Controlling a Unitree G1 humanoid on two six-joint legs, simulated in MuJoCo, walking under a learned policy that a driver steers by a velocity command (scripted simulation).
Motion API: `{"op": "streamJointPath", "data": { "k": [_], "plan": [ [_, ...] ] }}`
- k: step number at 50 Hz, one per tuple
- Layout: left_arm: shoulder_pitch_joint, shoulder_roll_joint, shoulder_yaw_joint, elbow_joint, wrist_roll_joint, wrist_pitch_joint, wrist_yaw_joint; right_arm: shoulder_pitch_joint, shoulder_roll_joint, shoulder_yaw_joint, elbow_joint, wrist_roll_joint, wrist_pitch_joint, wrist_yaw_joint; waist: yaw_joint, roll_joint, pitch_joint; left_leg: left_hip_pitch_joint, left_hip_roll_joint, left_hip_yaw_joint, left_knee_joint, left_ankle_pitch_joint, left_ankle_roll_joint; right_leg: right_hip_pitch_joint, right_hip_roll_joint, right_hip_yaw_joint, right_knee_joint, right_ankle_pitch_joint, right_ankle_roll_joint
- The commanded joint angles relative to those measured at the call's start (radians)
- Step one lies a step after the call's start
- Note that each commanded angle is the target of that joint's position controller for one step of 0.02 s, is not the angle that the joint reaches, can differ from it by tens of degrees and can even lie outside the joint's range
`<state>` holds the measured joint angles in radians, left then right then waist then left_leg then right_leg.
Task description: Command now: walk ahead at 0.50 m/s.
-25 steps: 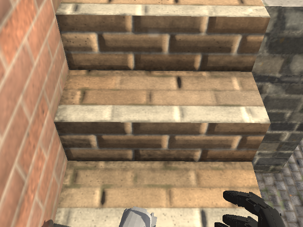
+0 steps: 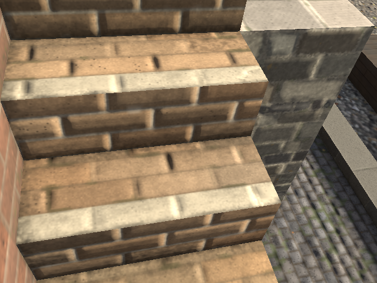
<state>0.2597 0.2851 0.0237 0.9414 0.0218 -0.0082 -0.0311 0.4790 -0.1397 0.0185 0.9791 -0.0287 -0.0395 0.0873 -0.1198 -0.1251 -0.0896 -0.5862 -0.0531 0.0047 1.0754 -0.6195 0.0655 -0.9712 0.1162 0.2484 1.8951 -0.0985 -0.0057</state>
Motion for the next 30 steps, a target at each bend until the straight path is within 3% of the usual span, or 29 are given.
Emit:
{"op": "streamJointPath", "data": {
  "k": [1, 2, 3, 4, 5, 6, 7, 8, 9, 10, 11, 12, 13, 14, 16, 18, 22, 24, 26, 27, 28, 29, 30],
  "plan": [
    [-0.126, -0.035, 0.014, -0.135, -0.013, 0.068, 0.010, -0.160, -0.213, -0.062, -0.151, 0.048, -0.036, -0.189, 0.148, 0.110, 0.053, 0.146, 0.284, -0.481, -0.428, 0.322, 0.102, 0.016, -0.051, -0.031, -0.072, -0.245, 0.069],
    [-0.137, -0.030, 0.018, -0.148, 0.005, 0.076, -0.001, -0.170, -0.203, -0.070, -0.162, 0.040, -0.044, -0.199, 0.152, 0.163, 0.083, 0.101, 0.279, -0.452, -0.423, 0.216, 0.112, 0.014, -0.056, -0.074, -0.071, -0.226, 0.064],
    [-0.171, -0.037, 0.003, -0.181, 0.002, 0.076, -0.018, -0.182, -0.217, -0.077, -0.192, 0.037, -0.039, -0.203, 0.165, 0.154, 0.116, 0.078, 0.287, -0.415, -0.546, 0.148, 0.101, 0.080, -0.113, -0.144, -0.432, -0.395, 0.066],
    [-0.232, -0.021, 0.005, -0.212, 0.003, 0.084, -0.027, -0.170, -0.229, -0.088, -0.205, 0.027, -0.033, -0.200, 0.135, 0.152, 0.136, 0.096, 0.281, -0.374, -0.593, 0.127, 0.097, 0.172, -0.119, -0.212, -0.645, -0.494, 0.072],
    [-0.180, -0.025, 0.005, -0.200, -0.009, 0.085, -0.023, -0.166, -0.222, -0.094, -0.203, 0.022, -0.022, -0.203, 0.134, 0.261, 0.102, 0.082, 0.202, -0.231, -0.585, 0.082, 0.106, 0.359, -0.085, -0.287, -0.812, -0.599, 0.053],
    [-0.190, -0.003, 0.016, -0.181, -0.024, 0.082, -0.018, -0.134, -0.188, -0.085, -0.211, 0.020, -0.014, -0.206, 0.094, 0.332, 0.147, 0.104, 0.220, -0.211, -0.609, 0.183, 0.106, 0.435, -0.111, -0.312, -0.995, -0.558, 0.023],
    [-0.102, 0.014, 0.028, -0.179, -0.014, 0.075, 0.008, -0.108, -0.188, -0.087, -0.208, 0.003, -0.011, -0.201, 0.121, 0.477, 0.131, 0.096, 0.201, -0.175, -0.489, 0.257, 0.122, 0.558, -0.104, -0.338, -1.075, -0.524, 0.006],
    [-0.002, 0.027, 0.041, -0.150, -0.015, 0.064, 0.018, -0.145, -0.179, -0.084, -0.225, 0.016, -0.025, -0.177, 0.175, 0.448, 0.105, 0.070, 0.210, -0.172, -0.395, 0.436, 0.120, 0.695, -0.095, -0.346, -1.150, -0.375, -0.023],
    [0.117, -0.007, 0.043, -0.102, -0.013, 0.050, 0.007, -0.207, -0.164, -0.079, -0.249, 0.023, -0.029, -0.156, 0.253, 0.307, 0.077, -0.021, 0.174, -0.123, -0.206, 0.635, 0.114, 0.898, -0.062, -0.401, -1.270, -0.208, -0.051],
    [0.230, -0.037, 0.040, -0.066, -0.004, 0.032, 0.003, -0.227, -0.121, -0.066, -0.262, 0.050, -0.036, -0.135, 0.316, 0.152, 0.073, -0.114, 0.053, -0.033, 0.227, 0.753, 0.095, 0.952, -0.075, -0.266, -1.417, -0.242, -0.096],
    [0.206, 0.051, 0.054, -0.077, 0.039, 0.021, 0.007, -0.272, 0.005, -0.040, -0.303, 0.108, -0.028, -0.135, 0.261, -0.156, 0.039, -0.335, -0.054, 0.021, 0.750, 0.388, 0.018, 0.893, -0.337, 0.179, -1.521, -0.170, -0.163],
    [0.104, 0.061, 0.054, -0.126, 0.044, 0.005, -0.004, -0.325, 0.012, -0.045, -0.346, 0.062, -0.030, -0.159, 0.198, -0.094, 0.029, -0.316, -0.044, -0.130, 1.082, 0.427, 0.005, 0.710, -0.391, 0.280, -1.537, -0.210, -0.190],
    [-0.009, 0.060, 0.048, -0.165, 0.051, -0.013, -0.011, -0.352, 0.025, -0.035, -0.399, 0.029, -0.037, -0.172, 0.139, -0.061, 0.063, -0.420, -0.026, -0.140, 1.205, 0.441, -0.007, 0.643, -0.407, 0.227, -1.535, -0.386, -0.194],
    [-0.028, 0.053, 0.040, -0.156, 0.047, -0.030, -0.001, -0.381, 0.009, -0.024, -0.410, 0.007, -0.036, -0.171, 0.125, -0.014, 0.100, -0.500, -0.001, -0.144, 1.200, 0.396, 0.002, 0.620, -0.395, 0.211, -1.547, -0.479, -0.174],
    [-0.022, 0.010, 0.027, -0.127, 0.036, -0.076, 0.018, -0.378, -0.041, -0.030, -0.412, -0.017, -0.030, -0.155, 0.093, 0.079, 0.157, -0.526, 0.045, -0.167, 1.112, 0.385, 0.003, 0.585, -0.380, 0.192, -1.559, -0.514, -0.156],
    [0.062, -0.014, 0.029, -0.065, 0.041, -0.118, 0.018, -0.377, -0.016, -0.032, -0.407, 0.007, -0.007, -0.160, 0.106, 0.070, 0.154, -0.584, 0.026, -0.148, 1.268, 0.373, 0.013, 0.633, -0.402, 0.189, -1.571, -0.406, -0.189],
    [0.154, 0.032, 0.045, -0.024, 0.036, -0.164, 0.022, -0.485, -0.003, -0.032, -0.446, 0.023, 0.007, -0.167, 0.148, 0.153, 0.169, -0.739, 0.025, -0.151, 1.357, 0.351, 0.028, 0.773, -0.422, 0.114, -1.593, -0.312, -0.194],
    [0.207, 0.031, 0.047, 0.002, 0.041, -0.167, 0.015, -0.552, 0.017, -0.028, -0.477, 0.027, 0.009, -0.168, 0.176, 0.112, 0.162, -0.858, 0.033, -0.101, 1.480, 0.282, 0.032, 0.859, -0.430, 0.103, -1.587, -0.251, -0.209],
    [0.220, 0.024, 0.039, 0.004, 0.043, -0.158, 0.015, -0.640, 0.013, -0.024, -0.528, 0.037, 0.006, -0.156, 0.191, 0.074, 0.190, -0.885, 0.076, -0.026, 1.350, 0.198, 0.021, 0.874, -0.411, 0.037, -1.615, -0.143, -0.179],
    [0.219, 0.033, 0.040, -0.003, 0.044, -0.159, 0.021, -0.671, 0.003, -0.024, -0.550, 0.043, 0.006, -0.153, 0.202, 0.049, 0.191, -0.859, 0.095, 0.005, 1.260, 0.165, 0.011, 0.873, -0.409, 0.011, -1.643, -0.055, -0.172],
    [0.217, 0.044, 0.046, 0.000, 0.032, -0.151, 0.031, -0.690, 0.013, -0.014, -0.581, 0.044, 0.005, -0.157, 0.181, 0.000, 0.206, -0.782, 0.119, 0.009, 1.087, 0.088, 0.016, 0.812, -0.382, -0.042, -1.688, 0.021, -0.143],
    [0.223, 0.045, 0.049, 0.001, 0.034, -0.141, 0.045, -0.703, 0.022, -0.007, -0.590, 0.057, 0.011, -0.152, 0.180, -0.027, 0.179, -0.691, 0.128, 0.026, 0.986, 0.103, 0.030, 0.799, -0.388, -0.078, -1.740, 0.125, -0.144],
    [0.217, 0.035, 0.047, -0.001, 0.033, -0.117, 0.064, -0.710, 0.050, 0.010, -0.599, 0.058, 0.018, -0.153, 0.166, -0.029, 0.137, -0.607, 0.164, 0.003, 0.811, 0.141, 0.054, 0.835, -0.377, -0.132, -1.747, 0.185, -0.134]
  ]
}}
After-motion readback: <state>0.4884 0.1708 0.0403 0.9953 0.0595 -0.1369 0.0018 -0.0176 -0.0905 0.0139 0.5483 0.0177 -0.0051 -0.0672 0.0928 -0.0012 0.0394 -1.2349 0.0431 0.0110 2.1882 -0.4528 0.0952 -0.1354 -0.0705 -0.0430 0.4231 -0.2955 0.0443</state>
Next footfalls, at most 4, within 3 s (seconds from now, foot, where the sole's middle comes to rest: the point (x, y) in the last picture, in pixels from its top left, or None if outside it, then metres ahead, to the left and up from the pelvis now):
0.18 right None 0.16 -0.18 -0.70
0.68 left None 0.34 0.13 -0.49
1.16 right None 0.37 -0.14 -0.49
2.64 left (101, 199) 0.56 0.15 -0.29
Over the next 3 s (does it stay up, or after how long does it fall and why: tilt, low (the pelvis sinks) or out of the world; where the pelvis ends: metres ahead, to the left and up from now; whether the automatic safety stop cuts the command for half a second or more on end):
stays up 0.52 0.06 0.47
